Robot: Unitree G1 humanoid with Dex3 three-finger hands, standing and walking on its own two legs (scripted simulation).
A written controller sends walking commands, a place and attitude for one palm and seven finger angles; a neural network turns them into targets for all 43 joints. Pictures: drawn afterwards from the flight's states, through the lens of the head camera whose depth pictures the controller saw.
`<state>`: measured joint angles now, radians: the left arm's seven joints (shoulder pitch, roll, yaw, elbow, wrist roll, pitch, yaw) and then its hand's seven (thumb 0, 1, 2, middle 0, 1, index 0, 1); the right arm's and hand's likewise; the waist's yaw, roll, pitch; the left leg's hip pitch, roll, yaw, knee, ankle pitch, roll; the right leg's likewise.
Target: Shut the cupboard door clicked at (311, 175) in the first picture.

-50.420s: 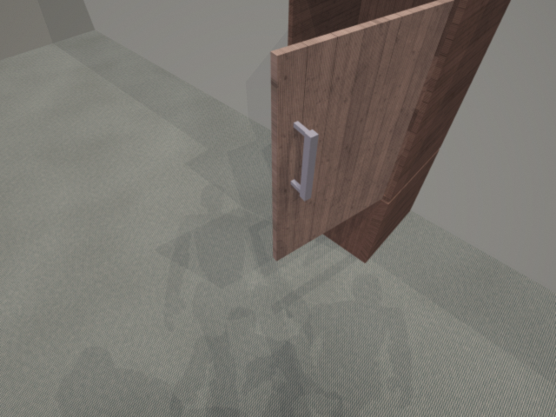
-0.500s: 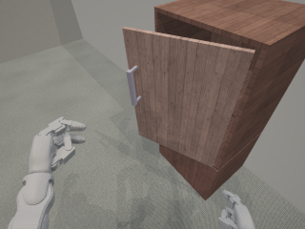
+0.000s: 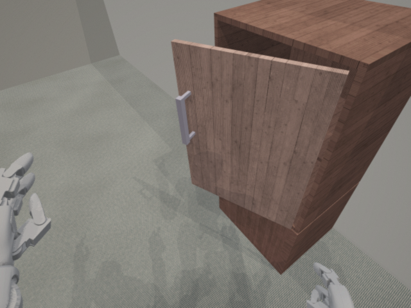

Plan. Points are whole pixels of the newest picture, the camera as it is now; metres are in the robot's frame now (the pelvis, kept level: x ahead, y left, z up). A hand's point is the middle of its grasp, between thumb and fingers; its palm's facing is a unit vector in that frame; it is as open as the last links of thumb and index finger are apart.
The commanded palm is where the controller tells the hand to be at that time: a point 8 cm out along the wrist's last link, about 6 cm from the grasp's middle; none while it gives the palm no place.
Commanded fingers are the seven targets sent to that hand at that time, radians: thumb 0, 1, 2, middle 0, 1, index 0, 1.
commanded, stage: draw the hand back to the body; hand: left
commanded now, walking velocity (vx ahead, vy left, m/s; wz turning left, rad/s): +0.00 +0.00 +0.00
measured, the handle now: (186, 118) +0.64 +0.15 +0.02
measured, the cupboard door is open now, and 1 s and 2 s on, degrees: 23 23 23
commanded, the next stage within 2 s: step back with the hand held close in 0.14 s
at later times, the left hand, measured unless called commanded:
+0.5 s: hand (49, 217) +0.20 +0.27 +0.15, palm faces +0.39 -0.78 -0.50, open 7.4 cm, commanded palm +0.14 +0.31 +0.17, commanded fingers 0.00 0.90 0.90 -0.20 -0.30 -0.20 -0.30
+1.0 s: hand out of the picture +0.10 +0.29 +0.16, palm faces +0.49 -0.75 -0.44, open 7.4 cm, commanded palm +0.05 +0.32 +0.17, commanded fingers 0.00 0.90 0.90 -0.20 -0.30 -0.20 -0.30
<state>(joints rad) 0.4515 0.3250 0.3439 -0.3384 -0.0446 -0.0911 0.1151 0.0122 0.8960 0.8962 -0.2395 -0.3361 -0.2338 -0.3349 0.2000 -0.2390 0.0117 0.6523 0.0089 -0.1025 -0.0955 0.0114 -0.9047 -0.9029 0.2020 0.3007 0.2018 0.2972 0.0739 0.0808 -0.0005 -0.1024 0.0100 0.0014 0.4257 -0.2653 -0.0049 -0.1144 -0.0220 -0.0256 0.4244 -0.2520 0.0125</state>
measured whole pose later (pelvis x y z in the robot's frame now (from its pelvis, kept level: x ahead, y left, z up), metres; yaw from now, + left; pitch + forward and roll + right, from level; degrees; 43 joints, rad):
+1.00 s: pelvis -0.09 +0.02 -0.02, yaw +0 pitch -1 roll -1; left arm 0.49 0.39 0.44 -0.46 0.00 -0.23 0.16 0.01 0.89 0.90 -0.21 -0.30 -0.21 -0.30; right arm 0.25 -0.22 0.02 0.58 0.01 -0.06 -0.09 0.01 -0.90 -0.90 0.21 0.30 0.20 0.30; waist 0.01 0.00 -0.01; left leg -0.43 0.02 0.01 0.71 -0.30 0.03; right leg -0.41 -0.03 -0.02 0.62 -0.20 0.03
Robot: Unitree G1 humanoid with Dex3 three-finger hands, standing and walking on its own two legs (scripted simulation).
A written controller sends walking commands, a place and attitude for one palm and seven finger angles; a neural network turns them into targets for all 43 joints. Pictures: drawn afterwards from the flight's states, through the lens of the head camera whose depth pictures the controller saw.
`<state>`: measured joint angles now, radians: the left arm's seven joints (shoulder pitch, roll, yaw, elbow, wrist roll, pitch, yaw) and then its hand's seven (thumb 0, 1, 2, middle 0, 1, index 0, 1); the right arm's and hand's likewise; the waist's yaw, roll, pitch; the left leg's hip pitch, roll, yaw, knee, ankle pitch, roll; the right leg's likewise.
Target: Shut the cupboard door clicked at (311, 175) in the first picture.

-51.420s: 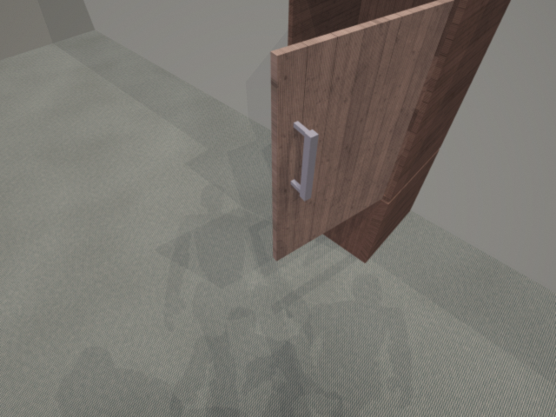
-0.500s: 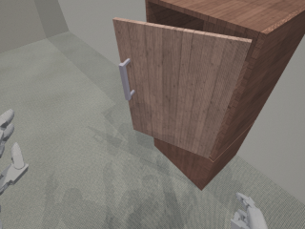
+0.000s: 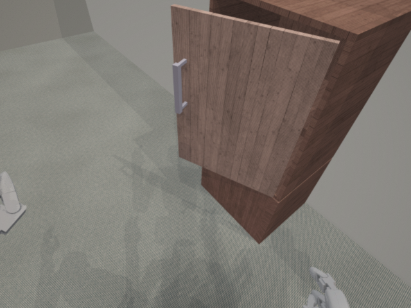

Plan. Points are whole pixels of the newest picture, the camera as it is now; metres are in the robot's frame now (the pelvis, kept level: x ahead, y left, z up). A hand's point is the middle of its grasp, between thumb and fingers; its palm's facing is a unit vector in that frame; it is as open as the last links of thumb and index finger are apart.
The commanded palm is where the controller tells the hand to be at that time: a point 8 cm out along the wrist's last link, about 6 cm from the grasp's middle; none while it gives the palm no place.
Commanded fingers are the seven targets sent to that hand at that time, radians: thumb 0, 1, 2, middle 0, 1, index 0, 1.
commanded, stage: step back with the hand held close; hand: left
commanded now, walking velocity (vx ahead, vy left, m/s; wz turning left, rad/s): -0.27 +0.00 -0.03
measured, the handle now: (181, 87) +0.73 +0.13 +0.05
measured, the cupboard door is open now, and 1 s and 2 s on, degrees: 23 23 23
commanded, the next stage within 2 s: stop stepping back and stand still in 0.50 s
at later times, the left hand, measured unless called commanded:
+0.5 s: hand out of the picture +0.07 +0.28 +0.19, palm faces +0.59 -0.62 -0.52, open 7.4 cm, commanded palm -0.02 +0.30 +0.20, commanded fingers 0.00 0.90 0.90 -0.20 -0.30 -0.20 -0.30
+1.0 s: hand out of the picture -0.04 +0.24 +0.21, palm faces +0.46 -0.77 -0.45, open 7.4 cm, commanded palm -0.10 +0.28 +0.20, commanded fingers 0.00 0.90 0.90 -0.20 -0.30 -0.20 -0.30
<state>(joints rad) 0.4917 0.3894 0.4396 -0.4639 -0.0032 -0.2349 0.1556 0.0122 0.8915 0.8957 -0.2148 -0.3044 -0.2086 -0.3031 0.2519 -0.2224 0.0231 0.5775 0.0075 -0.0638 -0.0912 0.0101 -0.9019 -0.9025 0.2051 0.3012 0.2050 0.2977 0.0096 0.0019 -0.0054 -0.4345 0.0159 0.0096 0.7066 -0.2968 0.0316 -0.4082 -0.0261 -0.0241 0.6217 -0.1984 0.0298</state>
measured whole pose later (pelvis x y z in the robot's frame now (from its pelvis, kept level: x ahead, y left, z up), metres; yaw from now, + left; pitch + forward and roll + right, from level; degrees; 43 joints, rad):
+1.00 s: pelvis -0.24 -0.03 +0.01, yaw +1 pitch +1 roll +0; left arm 0.51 0.50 0.44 -0.57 -0.06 -0.15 0.16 0.01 0.89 0.90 -0.21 -0.30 -0.20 -0.30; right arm 0.22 -0.15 0.06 0.57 -0.01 -0.08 -0.04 0.01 -0.90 -0.90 0.21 0.30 0.21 0.30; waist 0.00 -0.04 -0.07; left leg -0.50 0.12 0.11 0.63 -0.32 -0.02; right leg -0.12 0.03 -0.05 0.46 -0.38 -0.07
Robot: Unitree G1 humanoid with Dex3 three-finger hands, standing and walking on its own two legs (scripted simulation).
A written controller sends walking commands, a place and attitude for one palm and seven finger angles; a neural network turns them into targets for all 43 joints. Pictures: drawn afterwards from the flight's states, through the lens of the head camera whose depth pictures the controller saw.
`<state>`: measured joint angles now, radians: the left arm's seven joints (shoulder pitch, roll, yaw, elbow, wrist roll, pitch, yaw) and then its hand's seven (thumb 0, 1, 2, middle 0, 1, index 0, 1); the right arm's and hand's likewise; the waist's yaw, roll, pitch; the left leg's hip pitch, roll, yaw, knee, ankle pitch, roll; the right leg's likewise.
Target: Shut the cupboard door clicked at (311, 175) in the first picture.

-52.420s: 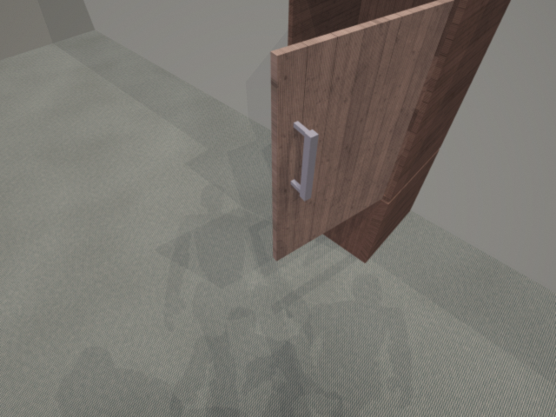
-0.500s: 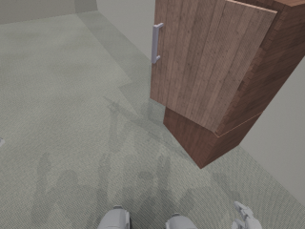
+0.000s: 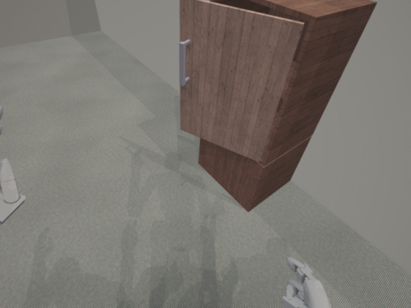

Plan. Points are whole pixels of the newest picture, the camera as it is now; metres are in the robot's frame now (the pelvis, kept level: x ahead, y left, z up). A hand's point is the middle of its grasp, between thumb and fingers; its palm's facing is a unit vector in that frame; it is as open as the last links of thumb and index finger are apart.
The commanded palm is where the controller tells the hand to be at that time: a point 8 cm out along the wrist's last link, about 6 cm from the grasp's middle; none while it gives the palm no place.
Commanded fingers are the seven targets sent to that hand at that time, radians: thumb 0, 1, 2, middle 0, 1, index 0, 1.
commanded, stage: stop stepping back and stand still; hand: left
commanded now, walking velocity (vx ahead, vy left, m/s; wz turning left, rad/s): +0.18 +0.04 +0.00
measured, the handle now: (185, 63) +0.97 +0.13 +0.04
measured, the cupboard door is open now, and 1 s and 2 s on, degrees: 23 23 23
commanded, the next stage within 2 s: let the arm hang, fingers relaxed in 0.80 s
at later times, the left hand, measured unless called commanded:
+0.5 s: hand (30, 208) +0.19 +0.25 +0.19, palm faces +0.41 -0.76 -0.50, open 7.4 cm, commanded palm +0.15 +0.29 +0.19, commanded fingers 0.00 0.90 0.90 -0.20 -0.30 -0.20 -0.30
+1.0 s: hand (51, 232) +0.23 +0.29 +0.06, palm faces +0.18 -0.86 -0.48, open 7.4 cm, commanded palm none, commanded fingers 0.00 0.90 0.90 -0.20 -0.30 -0.20 -0.30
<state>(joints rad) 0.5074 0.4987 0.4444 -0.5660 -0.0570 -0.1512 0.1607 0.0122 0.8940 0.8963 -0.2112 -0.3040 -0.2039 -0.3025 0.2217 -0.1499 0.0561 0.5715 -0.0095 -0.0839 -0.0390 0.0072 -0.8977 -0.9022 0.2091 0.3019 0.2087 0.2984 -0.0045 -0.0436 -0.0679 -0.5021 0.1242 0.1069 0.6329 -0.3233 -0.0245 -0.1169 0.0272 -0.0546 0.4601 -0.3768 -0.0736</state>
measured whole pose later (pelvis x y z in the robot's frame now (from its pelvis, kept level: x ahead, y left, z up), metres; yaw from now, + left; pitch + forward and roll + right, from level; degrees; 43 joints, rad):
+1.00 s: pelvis -0.01 +0.04 +0.00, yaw -3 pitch +1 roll -1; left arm 0.32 0.40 0.21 0.02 0.01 -0.07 0.05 0.00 0.90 0.90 -0.20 -0.30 -0.20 -0.30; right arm 0.15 -0.30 0.01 0.71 0.00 -0.06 -0.01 0.01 -0.90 -0.90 0.20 0.30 0.20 0.30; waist 0.02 0.06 -0.06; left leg -0.38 0.01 0.06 0.58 -0.22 0.04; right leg -0.22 0.01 -0.01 0.55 -0.36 0.00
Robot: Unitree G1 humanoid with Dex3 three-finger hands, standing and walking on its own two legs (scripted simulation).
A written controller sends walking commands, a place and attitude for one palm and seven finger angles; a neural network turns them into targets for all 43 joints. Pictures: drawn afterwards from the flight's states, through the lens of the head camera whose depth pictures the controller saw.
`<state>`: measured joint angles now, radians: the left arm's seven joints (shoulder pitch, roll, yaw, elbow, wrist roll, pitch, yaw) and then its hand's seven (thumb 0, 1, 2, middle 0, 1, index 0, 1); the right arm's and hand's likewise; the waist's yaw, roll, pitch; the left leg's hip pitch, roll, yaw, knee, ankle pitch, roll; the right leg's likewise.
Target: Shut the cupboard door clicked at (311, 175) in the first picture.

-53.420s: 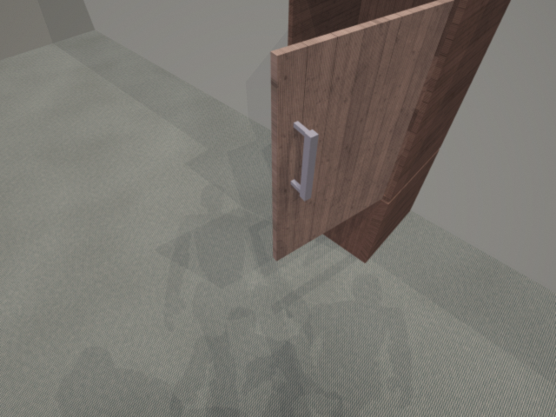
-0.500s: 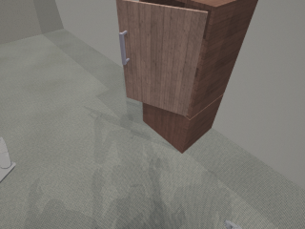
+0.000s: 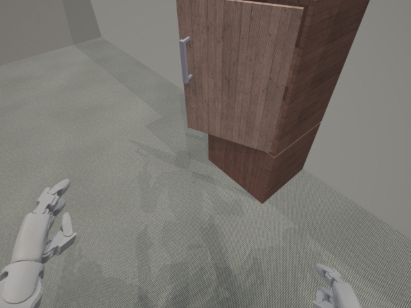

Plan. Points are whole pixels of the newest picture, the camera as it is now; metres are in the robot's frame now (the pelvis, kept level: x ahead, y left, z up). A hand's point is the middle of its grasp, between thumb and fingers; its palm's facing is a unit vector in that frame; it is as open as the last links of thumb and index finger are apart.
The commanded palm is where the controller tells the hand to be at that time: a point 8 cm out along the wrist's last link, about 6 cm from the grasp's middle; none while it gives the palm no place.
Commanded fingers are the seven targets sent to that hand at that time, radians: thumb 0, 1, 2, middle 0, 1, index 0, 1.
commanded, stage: let the arm hang, fingers relaxed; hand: left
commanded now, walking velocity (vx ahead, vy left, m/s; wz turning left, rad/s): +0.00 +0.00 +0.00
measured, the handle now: (186, 60) +0.97 +0.15 +0.04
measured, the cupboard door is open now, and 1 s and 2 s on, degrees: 23 23 23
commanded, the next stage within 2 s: look to check the result in 1.00 s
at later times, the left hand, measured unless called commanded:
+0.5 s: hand out of the picture -0.11 +0.19 -0.16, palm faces +0.02 -0.98 -0.21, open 7.3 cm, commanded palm none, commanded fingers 0.00 0.90 0.90 -0.20 -0.30 -0.20 -0.30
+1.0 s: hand out of the picture +0.02 +0.17 -0.16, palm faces -0.01 -0.98 -0.20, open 7.4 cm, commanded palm none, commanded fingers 0.00 0.90 0.90 -0.20 -0.30 -0.20 -0.30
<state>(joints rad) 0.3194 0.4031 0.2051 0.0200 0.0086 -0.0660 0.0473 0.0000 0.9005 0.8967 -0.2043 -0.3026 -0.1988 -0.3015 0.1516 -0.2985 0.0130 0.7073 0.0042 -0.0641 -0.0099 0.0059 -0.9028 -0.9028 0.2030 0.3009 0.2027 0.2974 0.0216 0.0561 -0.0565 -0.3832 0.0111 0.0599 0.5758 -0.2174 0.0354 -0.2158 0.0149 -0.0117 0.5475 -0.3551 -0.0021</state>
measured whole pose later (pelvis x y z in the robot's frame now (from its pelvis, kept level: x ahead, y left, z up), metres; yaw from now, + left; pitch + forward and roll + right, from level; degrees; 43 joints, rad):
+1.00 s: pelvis -0.01 -0.01 +0.01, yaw -1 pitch -2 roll +0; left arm 0.24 0.18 0.00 1.12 0.02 -0.01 0.02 0.00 0.91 0.90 -0.20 -0.30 -0.20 -0.30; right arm 0.24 -0.19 -0.01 1.12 -0.01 0.01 -0.03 0.00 -0.91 -0.90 0.20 0.30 0.20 0.30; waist -0.02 0.01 0.01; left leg -0.24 0.01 0.07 0.39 -0.12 0.02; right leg -0.09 0.02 0.00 0.39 -0.27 -0.02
